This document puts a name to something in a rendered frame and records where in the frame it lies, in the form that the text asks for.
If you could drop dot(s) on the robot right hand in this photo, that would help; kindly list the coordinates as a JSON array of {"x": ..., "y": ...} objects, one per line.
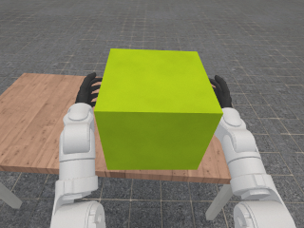
[{"x": 222, "y": 92}]

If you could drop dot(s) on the right robot upper arm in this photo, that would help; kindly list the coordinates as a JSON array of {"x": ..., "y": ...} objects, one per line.
[{"x": 261, "y": 214}]

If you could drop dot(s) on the left robot upper arm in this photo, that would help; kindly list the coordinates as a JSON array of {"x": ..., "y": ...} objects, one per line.
[{"x": 83, "y": 214}]

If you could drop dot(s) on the table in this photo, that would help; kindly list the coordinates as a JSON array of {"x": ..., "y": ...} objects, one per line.
[{"x": 32, "y": 112}]

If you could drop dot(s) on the right robot forearm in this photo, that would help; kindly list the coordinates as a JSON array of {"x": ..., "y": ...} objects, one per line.
[{"x": 249, "y": 179}]

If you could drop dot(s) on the carton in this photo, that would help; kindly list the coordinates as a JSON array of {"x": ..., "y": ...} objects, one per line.
[{"x": 156, "y": 110}]

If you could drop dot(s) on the left robot forearm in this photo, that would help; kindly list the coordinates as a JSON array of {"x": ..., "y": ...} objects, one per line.
[{"x": 77, "y": 153}]

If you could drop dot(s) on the robot left hand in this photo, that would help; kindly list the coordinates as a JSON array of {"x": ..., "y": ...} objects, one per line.
[{"x": 84, "y": 95}]

